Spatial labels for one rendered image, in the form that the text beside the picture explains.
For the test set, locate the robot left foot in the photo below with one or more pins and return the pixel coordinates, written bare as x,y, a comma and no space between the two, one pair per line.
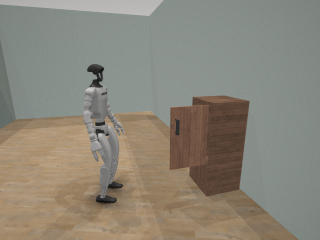
115,185

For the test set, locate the right robot thigh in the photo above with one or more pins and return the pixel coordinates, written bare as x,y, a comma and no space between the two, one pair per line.
106,150

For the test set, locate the left robot forearm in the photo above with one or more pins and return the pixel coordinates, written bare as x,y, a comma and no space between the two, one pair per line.
111,115

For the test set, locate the robot right hand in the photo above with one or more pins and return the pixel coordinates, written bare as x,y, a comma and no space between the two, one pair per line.
96,146

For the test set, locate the right robot forearm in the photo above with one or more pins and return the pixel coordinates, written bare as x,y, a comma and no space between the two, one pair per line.
90,126

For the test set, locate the right robot upper arm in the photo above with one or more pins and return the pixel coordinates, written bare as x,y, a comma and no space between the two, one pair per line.
89,94

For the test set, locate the cupboard door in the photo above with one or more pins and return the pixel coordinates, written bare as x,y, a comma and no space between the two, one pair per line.
189,148

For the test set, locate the robot left hand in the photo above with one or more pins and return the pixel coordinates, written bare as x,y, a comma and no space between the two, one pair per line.
118,125

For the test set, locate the handle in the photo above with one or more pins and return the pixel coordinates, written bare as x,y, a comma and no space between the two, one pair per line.
177,127

